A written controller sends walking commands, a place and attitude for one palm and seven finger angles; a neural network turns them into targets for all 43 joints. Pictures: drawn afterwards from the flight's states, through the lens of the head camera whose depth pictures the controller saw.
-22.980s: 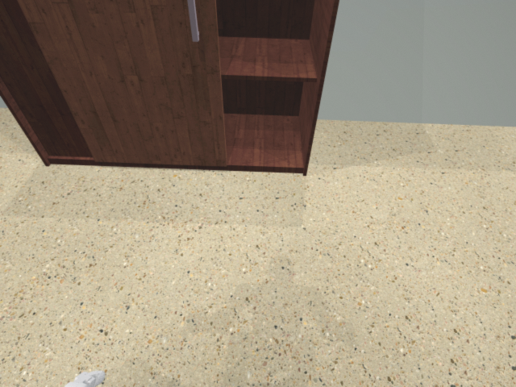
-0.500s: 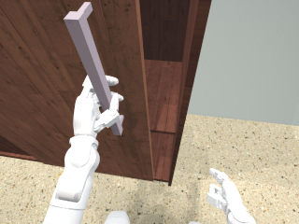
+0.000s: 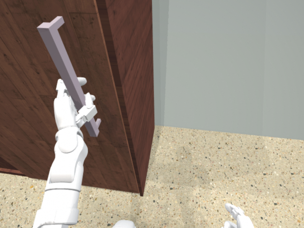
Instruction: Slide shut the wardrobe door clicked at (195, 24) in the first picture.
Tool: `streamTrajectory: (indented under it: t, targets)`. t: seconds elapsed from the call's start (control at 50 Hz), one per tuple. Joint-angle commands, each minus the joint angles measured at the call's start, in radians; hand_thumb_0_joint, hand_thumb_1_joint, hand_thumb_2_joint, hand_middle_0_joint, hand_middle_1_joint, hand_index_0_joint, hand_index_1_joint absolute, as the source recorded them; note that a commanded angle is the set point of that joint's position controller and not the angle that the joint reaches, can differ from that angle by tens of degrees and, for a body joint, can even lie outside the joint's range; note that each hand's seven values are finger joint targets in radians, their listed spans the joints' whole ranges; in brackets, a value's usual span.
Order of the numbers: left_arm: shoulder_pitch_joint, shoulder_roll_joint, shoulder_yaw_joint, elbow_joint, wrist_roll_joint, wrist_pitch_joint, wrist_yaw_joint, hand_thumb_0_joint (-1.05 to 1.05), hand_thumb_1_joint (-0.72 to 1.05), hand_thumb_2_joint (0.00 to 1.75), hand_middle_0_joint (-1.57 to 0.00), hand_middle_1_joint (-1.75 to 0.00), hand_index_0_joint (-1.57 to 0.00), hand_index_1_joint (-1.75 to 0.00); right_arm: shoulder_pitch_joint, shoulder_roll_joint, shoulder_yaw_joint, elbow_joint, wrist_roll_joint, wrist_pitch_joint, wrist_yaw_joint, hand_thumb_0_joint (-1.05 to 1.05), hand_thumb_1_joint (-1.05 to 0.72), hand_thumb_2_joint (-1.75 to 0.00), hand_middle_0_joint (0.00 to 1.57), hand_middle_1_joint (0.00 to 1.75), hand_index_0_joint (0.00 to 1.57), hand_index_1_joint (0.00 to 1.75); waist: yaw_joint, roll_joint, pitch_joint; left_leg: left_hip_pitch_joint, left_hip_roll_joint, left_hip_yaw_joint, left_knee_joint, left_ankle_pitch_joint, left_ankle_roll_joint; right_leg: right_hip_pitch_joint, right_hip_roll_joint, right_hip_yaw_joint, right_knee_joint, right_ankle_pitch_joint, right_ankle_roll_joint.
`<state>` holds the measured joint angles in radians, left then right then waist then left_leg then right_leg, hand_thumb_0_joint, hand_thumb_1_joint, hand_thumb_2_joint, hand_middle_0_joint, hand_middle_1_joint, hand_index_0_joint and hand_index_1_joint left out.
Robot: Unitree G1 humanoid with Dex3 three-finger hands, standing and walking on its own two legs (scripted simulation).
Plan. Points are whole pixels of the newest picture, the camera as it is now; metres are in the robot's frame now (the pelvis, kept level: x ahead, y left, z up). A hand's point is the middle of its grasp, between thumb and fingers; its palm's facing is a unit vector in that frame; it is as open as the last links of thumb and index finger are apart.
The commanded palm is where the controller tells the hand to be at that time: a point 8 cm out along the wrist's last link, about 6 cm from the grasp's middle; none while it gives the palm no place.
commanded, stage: step sideways, sliding the door along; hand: left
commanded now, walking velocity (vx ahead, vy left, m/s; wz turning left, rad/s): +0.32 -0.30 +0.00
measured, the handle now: (80, 89) +0.38 +0.24 +0.17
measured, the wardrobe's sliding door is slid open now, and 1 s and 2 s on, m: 0.00 0.00 0.01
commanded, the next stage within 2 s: stop walking and hold the door there in 0.18 s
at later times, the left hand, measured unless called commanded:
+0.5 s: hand (87, 109) +0.35 +0.22 +0.14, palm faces +0.60 -0.70 -0.38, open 6.6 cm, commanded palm +0.29 +0.24 +0.14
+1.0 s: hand (86, 109) +0.35 +0.22 +0.14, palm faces +0.57 -0.71 -0.40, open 6.4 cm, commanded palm +0.29 +0.25 +0.14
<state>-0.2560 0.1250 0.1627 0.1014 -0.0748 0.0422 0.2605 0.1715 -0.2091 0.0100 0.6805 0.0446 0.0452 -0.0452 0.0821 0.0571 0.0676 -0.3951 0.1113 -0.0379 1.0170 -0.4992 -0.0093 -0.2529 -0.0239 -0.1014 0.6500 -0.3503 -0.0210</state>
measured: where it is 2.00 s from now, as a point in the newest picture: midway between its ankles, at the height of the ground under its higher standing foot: outside the picture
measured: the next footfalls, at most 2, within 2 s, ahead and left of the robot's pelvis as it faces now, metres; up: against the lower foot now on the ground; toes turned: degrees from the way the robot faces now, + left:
left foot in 0.06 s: +0.05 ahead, +0.10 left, +0.00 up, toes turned +5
right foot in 0.44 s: +0.12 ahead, -0.28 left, +0.00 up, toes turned -8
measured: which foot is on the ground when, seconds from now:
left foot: up 0.00-0.04, down 0.06-0.44, up 0.46-0.58, down 0.60-1.00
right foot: down 0.00-0.08, up 0.10-0.42, down 0.44-1.00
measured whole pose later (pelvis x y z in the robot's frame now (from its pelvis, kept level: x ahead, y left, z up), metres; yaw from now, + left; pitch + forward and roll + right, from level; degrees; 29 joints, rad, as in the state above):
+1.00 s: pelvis +0.06 -0.13 +0.01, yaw -5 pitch -2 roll +0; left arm 0.07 0.50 0.55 0.30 -0.03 -0.17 0.14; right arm 0.21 -0.27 -0.03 0.74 0.03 -0.06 -0.10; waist 0.00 0.02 0.01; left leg -0.24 0.00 0.01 0.53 -0.26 0.01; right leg -0.25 -0.05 -0.05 0.50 -0.22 0.03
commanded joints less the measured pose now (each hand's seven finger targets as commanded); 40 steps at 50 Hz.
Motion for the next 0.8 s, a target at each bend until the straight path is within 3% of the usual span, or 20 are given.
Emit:
streamTrajectory:
  t: [0.0, 0.02, 0.04, 0.06, 0.08, 0.16, 0.26, 0.28, 0.34, 0.38, 0.4, 0.42, 0.44, 0.5, 0.56, 0.6, 0.64, 0.68, 0.72, 0.78]
  targets:
    - [-0.452, -0.069, -0.366, -0.352, 0.037, -0.13, -0.117, 0.0, 0.9, 0.9, -0.45, -1.4, -0.45, -1.4, -0.142, -0.054, -0.018, -0.176, -0.003, -0.052, -0.006, 0.0, -0.9, -0.9, 0.2, 0.3, 0.2, 0.3, -0.134, -0.148, -0.278, 0.221, -0.058, 0.101, -0.609, 0.311, 0.009, 0.151, -0.101, 0.105, -0.069, 0.569, -0.108]
    - [-0.395, -0.047, -0.355, -0.36, 0.035, -0.154, -0.118, 0.0, 0.9, 0.9, -0.45, -1.4, -0.45, -1.4, -0.131, -0.086, -0.036, -0.19, -0.011, -0.049, -0.009, 0.0, -0.9, -0.9, 0.2, 0.3, 0.2, 0.3, -0.137, 0.01, -0.309, 0.388, -0.021, 0.044, -0.74, 0.505, 0.016, 0.069, -0.05, 0.069, 0.122, 0.501, -0.068]
    - [-0.369, -0.035, -0.363, -0.407, 0.027, -0.171, -0.125, 0.0, 0.9, 0.9, -0.45, -1.4, -0.45, -1.4, -0.131, -0.131, -0.063, -0.221, -0.023, -0.051, 0.001, 0.0, -0.9, -0.9, 0.2, 0.3, 0.2, 0.3, -0.119, 0.234, -0.331, 0.643, 0.241, -0.288, -0.688, 0.813, 0.076, -0.273, 0.002, 0.065, 0.27, 0.121, -0.016]
    - [-0.319, -0.047, -0.376, -0.365, 0.023, -0.156, -0.136, 0.0, 0.9, 0.9, -0.45, -1.4, -0.45, -1.4, -0.149, -0.109, -0.055, -0.243, -0.011, -0.049, 0.018, 0.0, -0.9, -0.9, 0.2, 0.3, 0.2, 0.3, -0.101, 0.223, -0.347, 0.608, 0.375, -0.458, -0.741, 0.726, 0.131, -0.301, 0.014, 0.155, 0.429, -0.099, -0.007]
    - [-0.321, -0.019, -0.35, -0.387, 0.021, -0.148, -0.141, 0.0, 0.9, 0.9, -0.45, -1.4, -0.45, -1.4, -0.165, -0.106, -0.052, -0.268, 0.0, -0.047, 0.021, 0.0, -0.9, -0.9, 0.2, 0.3, 0.2, 0.3, -0.091, 0.088, -0.297, 0.534, 0.398, -0.412, -0.774, 0.588, 0.197, -0.319, 0.021, 0.19, 0.513, -0.075, 0.002]
    - [-0.332, 0.02, -0.325, -0.423, 0.036, -0.144, -0.146, 0.0, 0.9, 0.9, -0.45, -1.4, -0.45, -1.4, -0.122, -0.108, -0.055, -0.218, -0.014, -0.051, 0.029, 0.0, -0.9, -0.9, 0.2, 0.3, 0.2, 0.3, -0.099, 0.161, -0.282, 0.605, 0.3, -0.121, -0.642, 0.87, 0.212, -0.418, -0.025, 0.126, 0.539, -0.046, 0.015]
    - [-0.282, 0.047, -0.287, -0.435, 0.035, -0.134, -0.149, 0.0, 0.9, 0.9, -0.45, -1.4, -0.45, -1.4, -0.103, -0.122, -0.07, -0.258, -0.002, -0.058, 0.037, 0.0, -0.9, -0.9, 0.2, 0.3, 0.2, 0.3, -0.101, 0.266, -0.254, 0.484, 0.249, 0.068, -0.646, 0.799, 0.145, -0.261, -0.028, 0.024, 0.338, 0.02, 0.029]
    - [-0.165, 0.685, 0.319, -0.173, 0.049, -0.155, -0.1, 0.0, 0.9, 0.9, -0.45, -1.4, -0.45, -1.4, -0.058, -0.188, -0.087, -0.188, 0.007, -0.028, 0.005, 0.0, -0.9, -0.9, 0.2, 0.3, 0.2, 0.3, -0.075, 0.298, -0.265, 0.461, 0.241, 0.119, -0.633, 0.799, 0.131, -0.221, -0.006, -0.003, 0.279, -0.009, 0.044]
    - [-0.155, 0.512, 0.191, -0.269, 0.048, -0.157, -0.123, 0.0, 0.9, 0.9, -0.45, -1.4, -0.45, -1.4, -0.084, -0.156, -0.063, -0.221, 0.009, -0.049, 0.008, 0.0, -0.9, -0.9, 0.2, 0.3, 0.2, 0.3, -0.077, 0.315, -0.26, 0.373, 0.154, 0.171, -0.439, 0.636, 0.059, 0.012, 0.031, -0.063, -0.089, 0.162, 0.034]
    - [-0.071, 0.589, 0.271, -0.234, 0.062, -0.171, -0.124, 0.0, 0.9, 0.9, -0.45, -1.4, -0.45, -1.4, -0.082, -0.127, -0.05, -0.192, 0.01, -0.083, -0.004, 0.0, -0.9, -0.9, 0.2, 0.3, 0.2, 0.3, -0.075, 0.086, -0.287, 0.232, 0.041, 0.178, -0.184, 0.449, 0.03, 0.23, -0.002, 0.031, -0.259, 0.427, 0.021]
    - [0.001, 0.647, 0.319, -0.152, 0.069, -0.159, -0.119, 0.0, 0.9, 0.9, -0.45, -1.4, -0.45, -1.4, -0.08, -0.111, -0.037, -0.186, 0.006, -0.088, -0.01, 0.0, -0.9, -0.9, 0.2, 0.3, 0.2, 0.3, -0.077, -0.103, -0.288, 0.037, -0.054, 0.174, -0.067, 0.204, 0.003, 0.346, -0.125, 0.206, -0.247, 0.68, -0.041]
    - [0.028, 0.716, 0.392, -0.127, 0.07, -0.16, -0.119, 0.0, 0.9, 0.9, -0.45, -1.4, -0.45, -1.4, -0.097, -0.113, -0.034, -0.188, 0.004, -0.099, -0.014, 0.0, -0.9, -0.9, 0.2, 0.3, 0.2, 0.3, -0.076, -0.21, -0.304, 0.008, -0.098, 0.109, 0.051, -0.015, 0.0, 0.273, -0.264, 0.41, -0.316, 0.708, -0.086]
    - [0.012, 0.8, 0.476, -0.131, 0.074, -0.166, -0.117, 0.0, 0.9, 0.9, -0.45, -1.4, -0.45, -1.4, -0.125, -0.116, -0.03, -0.172, -0.009, -0.116, -0.026, 0.0, -0.9, -0.9, 0.2, 0.3, 0.2, 0.3, -0.074, -0.17, -0.227, 0.079, -0.083, 0.062, 0.076, -0.041, 0.001, 0.065, -0.306, 0.458, -0.405, 0.519, -0.092]
    - [0.015, 0.72, 0.479, -0.159, 0.042, -0.173, -0.108, 0.0, 0.9, 0.9, -0.45, -1.4, -0.45, -1.4, -0.127, -0.174, -0.062, -0.148, -0.009, -0.131, -0.038, 0.0, -0.9, -0.9, 0.2, 0.3, 0.2, 0.3, -0.06, -0.4, -0.2, 0.085, -0.054, -0.012, -0.188, -0.001, 0.017, 0.054, -0.301, 0.389, -0.361, 0.43, -0.099]
    - [0.178, 0.709, 0.537, -0.082, 0.054, -0.185, -0.088, 0.0, 0.9, 0.9, -0.45, -1.4, -0.45, -1.4, -0.106, -0.173, -0.072, -0.133, -0.008, -0.14, -0.059, 0.0, -0.9, -0.9, 0.2, 0.3, 0.2, 0.3, -0.084, -0.294, -0.276, 0.186, -0.078, 0.029, -0.593, 0.185, 0.03, 0.153, -0.235, 0.225, -0.222, 0.49, -0.019]
    - [0.187, 0.638, 0.465, -0.174, 0.052, -0.204, -0.086, 0.0, 0.9, 0.9, -0.45, -1.4, -0.45, -1.4, -0.131, -0.195, -0.091, -0.145, -0.006, -0.151, -0.071, 0.0, -0.9, -0.9, 0.2, 0.3, 0.2, 0.3, -0.075, 0.069, -0.255, 0.236, 0.026, -0.045, -0.706, 0.452, 0.021, 0.096, -0.141, 0.152, -0.067, 0.404, 0.008]
    - [0.245, 0.544, 0.369, -0.193, 0.06, -0.209, -0.094, 0.0, 0.9, 0.9, -0.45, -1.4, -0.45, -1.4, -0.094, -0.165, -0.085, -0.153, -0.008, -0.159, -0.061, 0.0, -0.9, -0.9, 0.2, 0.3, 0.2, 0.3, -0.078, 0.278, -0.237, 0.241, 0.122, -0.13, -0.752, 0.547, 0.059, -0.021, -0.048, 0.079, 0.091, -0.016, 0.028]
    - [0.249, 0.63, 0.431, -0.139, 0.072, -0.216, -0.074, 0.0, 0.9, 0.9, -0.45, -1.4, -0.45, -1.4, -0.07, -0.168, -0.084, -0.137, -0.019, -0.167, -0.061, 0.0, -0.9, -0.9, 0.2, 0.3, 0.2, 0.3, -0.074, 0.254, -0.157, 0.167, 0.118, -0.095, -0.744, 0.618, 0.108, -0.034, -0.048, 0.087, 0.151, -0.071, 0.023]
    - [0.285, 0.651, 0.447, -0.104, 0.071, -0.222, -0.069, 0.0, 0.9, 0.9, -0.45, -1.4, -0.45, -1.4, -0.037, -0.19, -0.087, -0.126, -0.009, -0.17, -0.057, 0.0, -0.9, -0.9, 0.2, 0.3, 0.2, 0.3, -0.066, 0.128, -0.158, 0.255, 0.087, -0.031, -0.617, 0.748, 0.084, -0.014, -0.067, 0.055, -0.09, 0.064, 0.022]
    - [0.268, 0.681, 0.466, -0.06, 0.073, -0.228, -0.075, 0.0, 0.9, 0.9, -0.45, -1.4, -0.45, -1.4, -0.042, -0.194, -0.085, -0.12, -0.009, -0.166, -0.063, 0.0, -0.9, -0.9, 0.2, 0.3, 0.2, 0.3, -0.084, 0.002, -0.175, 0.168, 0.005, 0.007, -0.455, 0.457, 0.021, 0.124, -0.143, 0.18, -0.272, 0.525, -0.021]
